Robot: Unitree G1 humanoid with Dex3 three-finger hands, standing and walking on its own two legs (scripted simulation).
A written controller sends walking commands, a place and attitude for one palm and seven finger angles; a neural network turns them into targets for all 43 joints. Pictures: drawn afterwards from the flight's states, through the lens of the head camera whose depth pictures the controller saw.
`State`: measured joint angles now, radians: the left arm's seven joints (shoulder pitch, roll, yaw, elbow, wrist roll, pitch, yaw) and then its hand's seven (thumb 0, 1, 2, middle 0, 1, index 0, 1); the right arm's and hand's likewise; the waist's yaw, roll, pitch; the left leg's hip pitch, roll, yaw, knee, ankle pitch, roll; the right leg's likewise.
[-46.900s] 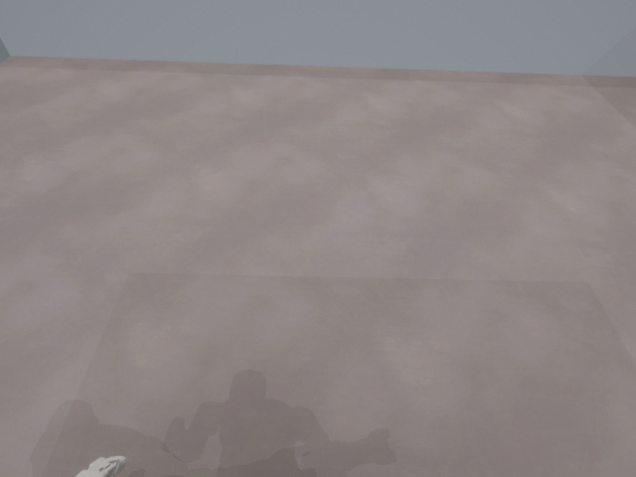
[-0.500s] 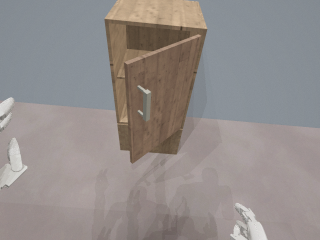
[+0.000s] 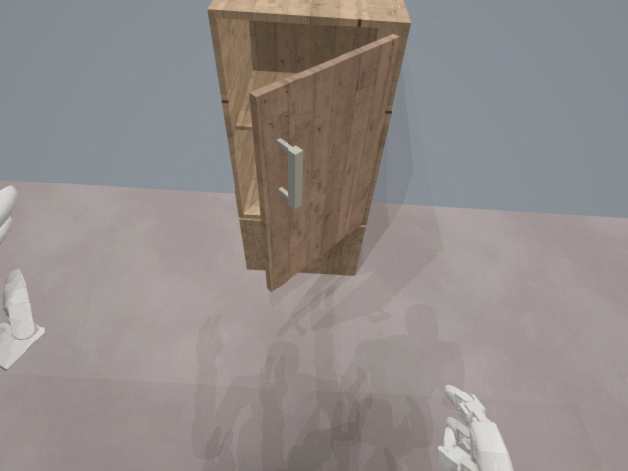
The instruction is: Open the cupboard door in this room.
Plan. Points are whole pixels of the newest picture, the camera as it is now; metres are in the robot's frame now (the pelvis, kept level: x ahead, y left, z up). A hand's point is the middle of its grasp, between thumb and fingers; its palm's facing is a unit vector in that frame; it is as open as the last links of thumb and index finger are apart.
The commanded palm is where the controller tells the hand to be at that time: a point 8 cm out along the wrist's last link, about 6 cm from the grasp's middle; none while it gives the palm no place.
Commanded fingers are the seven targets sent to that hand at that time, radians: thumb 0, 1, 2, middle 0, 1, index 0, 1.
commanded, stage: stop stepping back and stand still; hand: left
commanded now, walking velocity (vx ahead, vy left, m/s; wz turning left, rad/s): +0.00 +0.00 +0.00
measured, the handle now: (288, 174) +0.64 +0.08 -0.02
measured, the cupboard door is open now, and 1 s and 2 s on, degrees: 47 47 47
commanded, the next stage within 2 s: let the arm hang, fingers relaxed in 0.20 s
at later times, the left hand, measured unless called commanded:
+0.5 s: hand (141, 463) +0.15 +0.23 -0.09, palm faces -0.01 -0.93 -0.37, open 7.4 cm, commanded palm none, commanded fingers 0.00 0.90 0.90 -0.20 -0.30 -0.20 -0.30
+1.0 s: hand out of the picture -0.05 +0.19 -0.17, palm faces +0.06 -0.96 -0.26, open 7.4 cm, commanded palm none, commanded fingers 0.00 0.90 0.90 -0.20 -0.30 -0.20 -0.30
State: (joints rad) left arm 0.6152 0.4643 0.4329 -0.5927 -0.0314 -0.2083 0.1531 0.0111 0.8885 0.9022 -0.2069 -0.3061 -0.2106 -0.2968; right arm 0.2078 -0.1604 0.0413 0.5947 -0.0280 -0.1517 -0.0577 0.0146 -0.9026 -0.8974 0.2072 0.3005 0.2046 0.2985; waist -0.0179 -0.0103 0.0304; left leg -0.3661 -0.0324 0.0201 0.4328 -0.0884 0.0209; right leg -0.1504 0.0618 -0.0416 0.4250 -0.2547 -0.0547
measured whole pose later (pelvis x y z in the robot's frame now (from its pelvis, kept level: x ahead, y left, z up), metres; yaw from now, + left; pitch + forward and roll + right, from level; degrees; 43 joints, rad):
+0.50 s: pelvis -0.02 +0.00 -0.01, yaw +1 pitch -1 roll +0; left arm 0.23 0.30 0.03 0.54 0.03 0.03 0.00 0.00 0.90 0.90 -0.20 -0.30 -0.20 -0.29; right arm 0.12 -0.29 0.00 0.86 -0.01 -0.04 0.01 0.01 -0.91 -0.90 0.21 0.30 0.20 0.30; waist -0.03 0.05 0.01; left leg -0.36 -0.05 -0.01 0.55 -0.17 0.04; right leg -0.24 0.03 -0.06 0.58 -0.33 -0.05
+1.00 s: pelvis -0.02 -0.01 +0.00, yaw +3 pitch -2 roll -1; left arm 0.28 0.23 0.02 1.16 0.01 0.01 0.02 0.00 0.91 0.90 -0.20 -0.30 -0.20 -0.29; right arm 0.28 -0.18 0.00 1.14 -0.02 0.02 -0.03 0.01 -0.91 -0.90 0.20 0.30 0.20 0.30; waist 0.00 0.02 0.08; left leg -0.28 -0.03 -0.05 0.45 -0.12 0.02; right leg -0.13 0.06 -0.09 0.42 -0.26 -0.07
